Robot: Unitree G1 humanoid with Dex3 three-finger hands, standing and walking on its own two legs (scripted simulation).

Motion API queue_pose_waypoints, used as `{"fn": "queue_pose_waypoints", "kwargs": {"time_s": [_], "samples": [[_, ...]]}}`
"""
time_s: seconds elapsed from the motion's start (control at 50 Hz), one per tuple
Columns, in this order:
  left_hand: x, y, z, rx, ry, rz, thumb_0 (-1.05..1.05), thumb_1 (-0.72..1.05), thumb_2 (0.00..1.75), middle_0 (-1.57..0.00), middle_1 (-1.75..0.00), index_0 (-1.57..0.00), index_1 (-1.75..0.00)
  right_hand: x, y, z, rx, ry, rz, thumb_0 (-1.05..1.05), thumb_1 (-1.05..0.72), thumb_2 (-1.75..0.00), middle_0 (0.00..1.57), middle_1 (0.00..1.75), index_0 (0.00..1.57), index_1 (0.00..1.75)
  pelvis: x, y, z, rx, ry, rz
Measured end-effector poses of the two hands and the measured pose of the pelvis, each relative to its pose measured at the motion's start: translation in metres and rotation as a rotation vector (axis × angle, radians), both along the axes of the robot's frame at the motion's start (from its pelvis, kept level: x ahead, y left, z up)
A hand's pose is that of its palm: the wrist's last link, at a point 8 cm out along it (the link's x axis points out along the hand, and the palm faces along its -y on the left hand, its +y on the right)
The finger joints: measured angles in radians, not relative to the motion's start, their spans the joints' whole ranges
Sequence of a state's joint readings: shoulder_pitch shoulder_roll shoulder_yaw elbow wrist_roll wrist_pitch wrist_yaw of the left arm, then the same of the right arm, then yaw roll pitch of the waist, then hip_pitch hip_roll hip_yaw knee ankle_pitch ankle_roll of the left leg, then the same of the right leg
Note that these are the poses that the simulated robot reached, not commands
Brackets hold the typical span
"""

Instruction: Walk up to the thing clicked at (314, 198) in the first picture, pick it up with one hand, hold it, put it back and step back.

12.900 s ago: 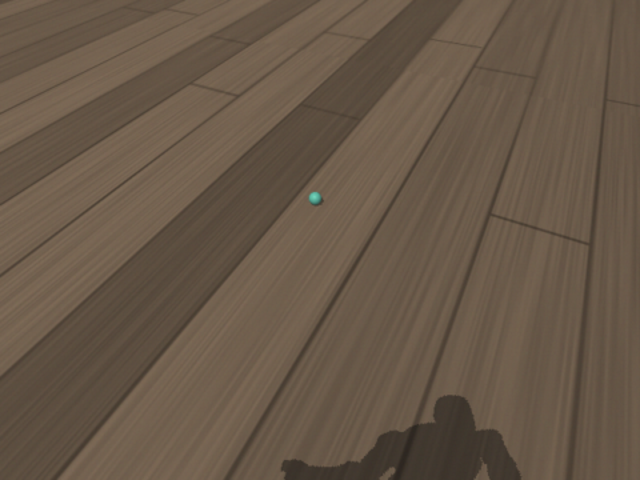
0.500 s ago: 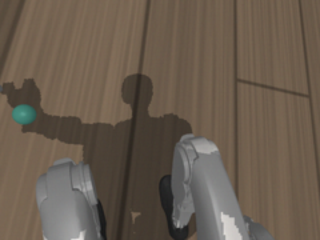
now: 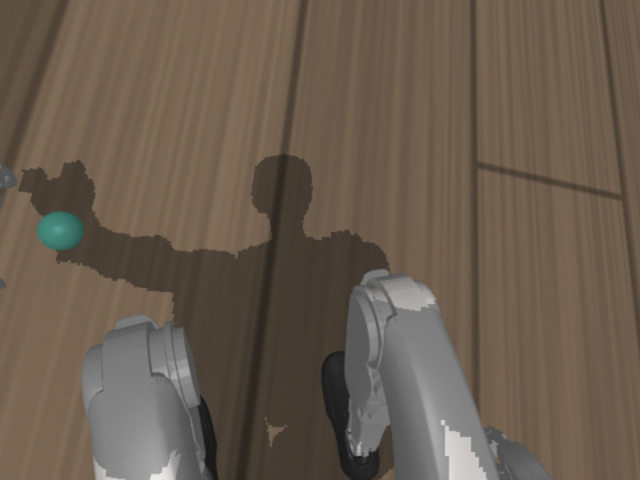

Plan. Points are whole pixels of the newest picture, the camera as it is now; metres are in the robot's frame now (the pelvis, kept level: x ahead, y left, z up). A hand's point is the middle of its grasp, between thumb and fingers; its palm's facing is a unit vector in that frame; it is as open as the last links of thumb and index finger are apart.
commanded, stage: rise first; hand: left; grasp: from above
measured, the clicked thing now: (61, 230) +0.47 +0.31 -0.29
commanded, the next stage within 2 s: approach in 0.52 s
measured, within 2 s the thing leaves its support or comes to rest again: neither
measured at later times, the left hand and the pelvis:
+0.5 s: hand out of the picture +0.43 +0.35 -0.17, palm faces -0.45 -0.09 -0.89, open 12.7 cm; pelvis +0.00 +0.00 +0.00, yaw +0 degrees
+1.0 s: hand (48, 201) +0.48 +0.28 -0.17, palm faces -0.38 -0.07 -0.92, open 13.2 cm; pelvis +0.00 +0.00 +0.00, yaw -1 degrees
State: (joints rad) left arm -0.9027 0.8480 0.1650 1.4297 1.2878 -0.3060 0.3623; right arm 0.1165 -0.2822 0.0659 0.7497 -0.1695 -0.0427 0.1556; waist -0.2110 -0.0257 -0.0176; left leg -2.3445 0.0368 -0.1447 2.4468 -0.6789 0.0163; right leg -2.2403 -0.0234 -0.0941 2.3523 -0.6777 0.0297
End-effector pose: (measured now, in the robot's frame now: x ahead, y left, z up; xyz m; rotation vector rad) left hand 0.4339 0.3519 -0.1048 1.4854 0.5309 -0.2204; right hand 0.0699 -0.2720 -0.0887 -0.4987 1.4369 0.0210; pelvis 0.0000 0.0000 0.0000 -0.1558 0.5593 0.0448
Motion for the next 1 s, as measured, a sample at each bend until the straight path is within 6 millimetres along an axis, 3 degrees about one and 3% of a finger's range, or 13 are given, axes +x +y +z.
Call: {"fn": "queue_pose_waypoints", "kwargs": {"time_s": [0.34, 0.74, 0.84, 1.0], "samples": [[0.002, -0.001, -0.003, -0.004, -0.01, -0.011, 0.0, -0.33, 0.84, -0.32, -0.79, -0.29, -0.81, -0.01, 0.0, 0.0, -0.011, 0.025, -0.01, 0.0, -0.91, -0.9, 0.2, 0.3, 0.2, 0.3, -0.001, 0.0, -0.002, -0.003, -0.003, -0.002], [-0.001, -0.005, -0.004, 0.001, 0.014, -0.023, 0.0, -0.28, 0.8, -0.36, -0.75, -0.33, -0.77, 0.0, 0.003, 0.0, 0.004, -0.014, 0.002, 0.0, -0.91, -0.9, 0.2, 0.3, 0.2, 0.3, 0.0, 0.0, -0.001, 0.0, -0.001, 0.002], [0.01, -0.022, -0.009, -0.01, 0.001, -0.069, 0.0, -0.32, 0.83, -0.32, -0.78, -0.29, -0.8, -0.002, 0.001, 0.001, -0.004, -0.016, 0.013, 0.0, -0.91, -0.9, 0.2, 0.3, 0.2, 0.3, -0.002, -0.001, -0.003, 0.003, -0.003, 0.002], [0.044, -0.065, -0.008, -0.03, -0.096, -0.107, 0.0, -0.36, 0.87, -0.27, -0.83, -0.25, -0.84, -0.02, -0.001, 0.007, -0.02, -0.017, -0.022, 0.0, -0.9, -0.89, 0.2, 0.3, 0.2, 0.3, -0.001, -0.001, -0.005, -0.003, 0.005, -0.008]]}}
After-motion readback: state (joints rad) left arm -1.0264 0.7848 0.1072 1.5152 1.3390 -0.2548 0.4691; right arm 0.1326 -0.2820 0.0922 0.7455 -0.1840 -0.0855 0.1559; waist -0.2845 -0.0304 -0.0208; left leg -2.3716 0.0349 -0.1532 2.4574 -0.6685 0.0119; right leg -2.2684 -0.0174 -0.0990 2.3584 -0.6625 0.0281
